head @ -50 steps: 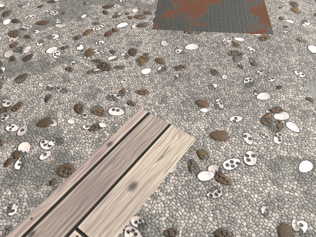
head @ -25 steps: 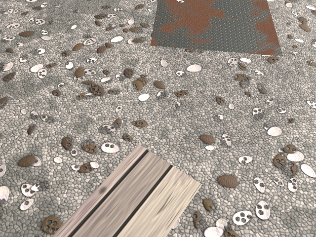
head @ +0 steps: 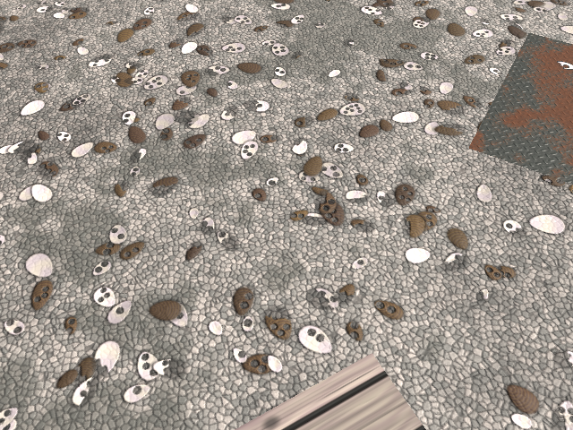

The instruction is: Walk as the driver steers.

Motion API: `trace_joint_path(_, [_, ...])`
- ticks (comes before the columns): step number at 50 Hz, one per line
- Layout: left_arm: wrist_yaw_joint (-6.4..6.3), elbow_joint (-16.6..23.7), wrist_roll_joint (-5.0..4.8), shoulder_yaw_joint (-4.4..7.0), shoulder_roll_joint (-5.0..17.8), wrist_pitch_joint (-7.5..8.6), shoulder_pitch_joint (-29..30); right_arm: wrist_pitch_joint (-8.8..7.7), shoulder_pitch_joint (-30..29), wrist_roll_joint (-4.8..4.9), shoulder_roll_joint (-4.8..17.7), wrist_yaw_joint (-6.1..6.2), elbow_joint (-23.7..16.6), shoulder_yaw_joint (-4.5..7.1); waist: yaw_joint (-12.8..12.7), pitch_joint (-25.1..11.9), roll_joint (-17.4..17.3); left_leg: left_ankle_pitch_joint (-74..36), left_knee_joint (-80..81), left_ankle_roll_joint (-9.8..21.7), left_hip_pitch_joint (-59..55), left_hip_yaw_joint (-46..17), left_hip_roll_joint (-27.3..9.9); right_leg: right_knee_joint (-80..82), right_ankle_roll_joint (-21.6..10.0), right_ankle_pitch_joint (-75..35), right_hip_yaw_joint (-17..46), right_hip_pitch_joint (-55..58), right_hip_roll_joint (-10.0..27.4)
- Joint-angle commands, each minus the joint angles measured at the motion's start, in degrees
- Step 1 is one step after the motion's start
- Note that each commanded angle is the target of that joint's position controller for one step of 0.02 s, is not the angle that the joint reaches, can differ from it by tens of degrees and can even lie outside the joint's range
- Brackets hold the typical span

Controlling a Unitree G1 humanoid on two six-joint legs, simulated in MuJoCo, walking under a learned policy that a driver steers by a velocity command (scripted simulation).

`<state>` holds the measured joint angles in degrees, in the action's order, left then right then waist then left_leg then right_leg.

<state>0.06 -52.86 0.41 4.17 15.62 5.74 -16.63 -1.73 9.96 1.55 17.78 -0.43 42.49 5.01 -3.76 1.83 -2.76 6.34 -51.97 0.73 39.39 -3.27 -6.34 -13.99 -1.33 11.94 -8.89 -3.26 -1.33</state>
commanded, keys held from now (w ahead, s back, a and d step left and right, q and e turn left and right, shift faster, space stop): w+q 0.22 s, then w+e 0.78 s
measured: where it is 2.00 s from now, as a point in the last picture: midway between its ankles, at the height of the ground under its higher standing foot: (371, 213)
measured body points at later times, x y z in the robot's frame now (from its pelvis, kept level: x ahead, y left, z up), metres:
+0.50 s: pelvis +0.28 +0.08 +0.00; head +0.30 +0.09 +0.45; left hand +0.37 +0.37 -0.12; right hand +0.39 -0.18 -0.11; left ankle +0.24 +0.14 -0.75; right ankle +0.43 -0.09 -0.67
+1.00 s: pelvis +0.58 +0.04 +0.00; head +0.61 +0.03 +0.45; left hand +0.70 +0.30 -0.11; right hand +0.71 -0.25 -0.10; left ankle +0.66 +0.21 -0.68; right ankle +0.57 -0.03 -0.75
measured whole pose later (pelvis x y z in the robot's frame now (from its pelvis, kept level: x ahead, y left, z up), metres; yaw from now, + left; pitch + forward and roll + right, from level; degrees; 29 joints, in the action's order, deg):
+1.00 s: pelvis +0.58 +0.04 +0.00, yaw -9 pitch +2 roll +0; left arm 1.0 -42.7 -0.6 3.8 16.1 3.1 -16.2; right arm -5.8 7.9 -0.6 16.8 0.2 40.6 3.0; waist -1.8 2.2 -1.0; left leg 16.9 -57.1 -2.3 35.1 -4.6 -5.6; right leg -21.2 -5.5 9.6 3.1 -13.1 -7.0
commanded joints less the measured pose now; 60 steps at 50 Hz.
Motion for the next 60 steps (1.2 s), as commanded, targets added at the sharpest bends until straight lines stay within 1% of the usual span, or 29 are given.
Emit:
trace_joint_path(1, [-0.51,4.22,-0.33,1.78,9.08,0.62,4.14,-0.72,-3.69,-0.13,0.20,-1.21,-4.97,-0.63,0.61,0.88,5.68,-7.95,8.03,0.37,-0.53,1.57,-0.41,6.57,-7.65,-17.99,4.12,-0.02,15.11])
trace_joint_path(6, [-0.70,2.75,-1.47,2.36,11.23,-1.17,-0.09,-0.54,-10.66,-0.08,0.64,-2.83,-9.10,-0.80,-0.62,2.90,5.67,-3.76,15.44,2.74,-0.76,5.63,1.85,2.63,-6.05,-26.15,-0.06,7.96,17.60])
trace_joint_path(8, [-1.02,3.02,-1.87,2.83,12.98,-1.96,0.29,-0.21,-8.66,-0.25,2.55,-3.10,-9.65,0.14,1.86,0.35,7.73,2.10,16.05,4.94,-6.75,8.70,5.30,-4.31,-4.99,-44.23,-2.05,9.93,17.83])
trace_joint_path(10, [-1.51,3.55,-2.17,3.01,13.94,-2.87,1.39,0.13,3.75,-0.11,6.67,-2.68,-6.88,2.59,9.43,-6.57,7.78,2.17,19.73,8.34,-24.13,10.56,9.82,-21.89,-3.11,-53.56,-4.26,6.33,16.16])
trace_joint_path(11, [-1.73,4.34,-1.29,2.35,12.53,-2.66,1.24,0.71,13.89,-0.06,10.70,-1.51,-4.19,4.61,14.06,-11.67,3.93,1.04,21.44,11.13,-42.07,3.59,7.13,-37.96,-0.64,-40.22,-4.36,-6.51,14.16])
trace_joint_path(12, [-0.45,7.09,1.10,-0.87,2.92,-1.17,-5.48,0.31,12.48,0.27,16.62,-0.80,-4.03,5.08,6.60,-16.44,-12.20,6.30,23.94,21.17,-63.34,-27.58,-9.65,-58.46,2.35,17.23,-1.29,-34.27,3.84])
trace_joint_path(13, [0.62,6.48,-1.35,-0.66,6.53,1.23,-2.16,-0.36,15.57,-0.48,11.63,-0.83,-5.25,3.32,10.33,-25.19,-6.54,13.54,33.57,24.15,-65.53,-42.88,-15.35,-65.98,1.65,22.60,11.84,-39.80,1.76])
trace_joint_path(14, [1.03,7.76,-4.01,0.45,9.96,2.04,3.87,-1.06,13.41,-1.23,8.40,-1.12,-4.35,2.32,11.53,-16.43,-2.82,8.64,34.64,20.31,-59.68,-32.96,-13.65,-66.10,0.37,17.53,12.44,-44.04,4.76])
trace_joint_path(15, [0.78,8.15,-3.78,0.11,9.24,2.26,5.44,-1.55,9.23,-1.01,7.00,-1.12,-4.53,1.74,9.19,-11.17,0.47,3.20,34.69,17.87,-50.68,-24.88,-11.51,-61.49,-0.36,12.47,12.09,-42.40,7.66])
trace_joint_path(16, [0.27,6.99,-2.27,0.28,8.75,1.73,6.36,-1.82,4.71,-1.21,4.22,-1.15,-4.73,0.78,7.06,-6.66,3.44,-2.39,36.14,15.13,-42.29,-17.61,-8.52,-57.13,-0.40,9.03,11.64,-38.78,9.80])
trace_joint_path(17, [0.35,6.43,-2.06,0.53,8.78,0.88,3.36,-2.31,2.81,-2.11,3.74,-1.04,-4.95,0.45,4.46,-6.18,-0.56,-7.32,37.56,15.49,-36.56,-14.64,-8.40,-55.49,0.08,6.59,12.63,-34.14,11.12])
trace_joint_path(19, [0.47,4.92,-1.87,0.49,7.43,-0.89,0.13,-3.33,1.85,-2.06,3.61,-1.17,-3.97,0.48,2.54,-4.84,-0.43,-10.35,40.97,15.19,-31.00,-9.52,-7.24,-52.64,1.23,4.46,12.74,-30.25,11.74])
trace_joint_path(22, [-0.01,5.72,-1.73,0.16,5.67,-2.28,3.86,-4.45,3.00,-2.46,4.65,-0.62,-1.90,0.79,3.18,-1.09,1.16,-13.04,44.00,13.64,-29.50,-2.45,-6.07,-46.26,2.49,-3.12,13.66,-34.78,11.23])
trace_joint_path(28, [1.36,8.41,-1.63,-0.61,3.37,-1.38,12.05,-4.59,5.37,-2.26,5.30,0.51,0.70,0.67,6.82,1.83,0.67,-11.04,46.31,9.02,-33.13,7.83,-4.13,-26.22,1.48,-21.70,10.96,-34.04,7.40])
trace_joint_path(33, [3.36,12.51,-1.57,-1.17,2.84,-1.21,17.71,-2.55,9.24,-1.41,6.21,1.11,3.47,1.16,8.61,3.46,0.81,-21.41,41.03,8.27,-46.42,10.00,-8.28,-20.13,-1.11,-13.98,8.13,-39.81,5.54])
trace_joint_path(36, [4.15,13.65,-1.60,-0.02,5.23,-1.66,14.09,-1.02,7.50,-1.19,8.48,2.19,2.89,1.69,4.99,-1.25,-2.85,-48.62,30.14,6.26,-49.51,12.20,-8.87,-20.54,-4.14,-4.26,3.15,-31.79,0.78])
trace_joint_path(37, [4.03,12.85,-1.67,1.06,7.27,-1.92,8.71,-0.50,6.97,-1.29,9.08,2.58,2.66,1.74,1.84,-4.66,-3.61,-54.96,22.17,5.31,-48.45,12.95,-8.28,-20.71,-5.58,-2.23,2.14,-24.50,-1.38])
trace_joint_path(38, [3.40,11.11,-1.75,2.71,10.31,-2.01,-0.09,-0.30,5.83,-1.02,9.20,2.95,2.27,1.56,-3.26,-9.18,-2.26,-51.87,9.98,3.39,-42.39,14.33,-6.23,-16.68,-7.91,-5.94,3.23,-10.78,-2.83])
trace_joint_path(39, [2.08,10.08,-1.60,4.29,15.57,-2.66,-8.13,-1.10,7.26,-2.17,6.93,3.04,1.03,0.51,-5.50,-15.70,5.88,-28.98,-8.40,1.06,-27.55,14.48,-3.01,-16.58,-12.11,-8.44,18.94,7.35,7.31])
trace_joint_path(40, [2.13,11.26,-2.04,4.53,17.93,-2.23,-6.13,-3.08,12.27,-2.67,-0.47,1.62,-1.23,-1.89,0.57,-22.33,18.24,25.16,-28.41,-2.75,-2.62,6.19,11.11,-9.08,-24.88,0.39,53.25,25.94,20.82])
trace_joint_path(41, [2.08,11.47,-1.63,3.11,12.98,-2.16,-7.43,-5.45,6.37,-0.64,5.12,0.39,-1.58,-0.86,-3.77,-23.74,10.63,25.29,-31.59,-0.85,4.19,-4.49,8.20,-4.59,-22.52,4.34,53.84,28.13,19.80])
trace_joint_path(42, [1.84,11.71,-1.41,2.48,10.34,-1.90,-5.32,-6.55,1.74,1.09,6.46,-0.20,-3.32,-0.66,-3.77,-15.82,7.92,20.89,-28.76,0.49,7.23,-3.80,5.41,-4.10,-19.64,2.50,44.68,22.03,17.97])
trace_joint_path(43, [1.87,12.36,-1.49,2.15,9.51,-1.63,-1.66,-7.01,0.46,0.33,5.54,0.06,-3.59,-0.90,-0.83,-9.58,1.64,17.20,-22.48,0.75,5.56,-3.00,2.92,-3.43,-17.74,-3.24,38.54,12.30,15.55])
trace_joint_path(44, [1.70,13.18,-1.42,1.55,7.57,-1.60,1.58,-6.71,-0.14,-1.38,6.09,0.51,-3.27,-0.37,1.19,-6.15,0.32,15.20,-17.38,0.21,2.20,-2.26,1.30,-2.22,-16.75,-9.08,34.01,4.91,13.65])
trace_joint_path(45, [1.40,14.22,-0.60,1.36,7.63,-1.59,3.13,-6.09,1.14,-1.78,6.12,0.51,-3.45,-0.14,3.11,-4.89,2.98,14.47,-16.08,-0.58,-1.75,-2.43,0.76,-1.10,-17.54,-14.12,32.70,-0.88,12.91])
trace_joint_path(48, [0.66,15.00,-0.97,1.74,8.76,-1.52,3.95,-4.37,2.48,-2.29,4.29,0.78,-3.75,-0.43,4.94,-3.33,3.71,11.99,-7.00,-3.37,-4.72,-0.49,0.30,1.02,-16.98,-19.58,27.18,-8.87,10.37])
trace_joint_path(53, [-0.60,14.38,-1.75,2.51,10.73,-2.47,0.46,-4.36,-7.69,-2.17,1.62,0.50,-6.49,-1.75,0.81,-2.58,6.61,-8.69,15.06,-5.20,-10.97,1.50,4.62,-0.30,-12.00,-13.92,21.60,-14.07,5.07])
trace_joint_path(57, [-0.82,13.43,-2.14,2.42,10.01,-3.32,-3.05,-5.17,-11.04,-1.09,3.97,-0.37,-7.91,-0.95,-0.24,-3.03,8.19,-8.57,22.57,-4.05,-12.86,-0.75,6.26,-5.07,-10.31,-6.83,28.13,-8.51,7.45])
trace_joint_path(60, [-0.94,14.15,-1.75,2.37,9.37,-3.61,-1.51,-6.07,-5.75,-0.92,6.05,-0.55,-6.87,0.32,3.65,-3.86,10.22,-3.54,25.90,-0.98,-19.76,-0.54,6.29,-11.11,-8.26,-6.73,32.20,-6.45,8.13])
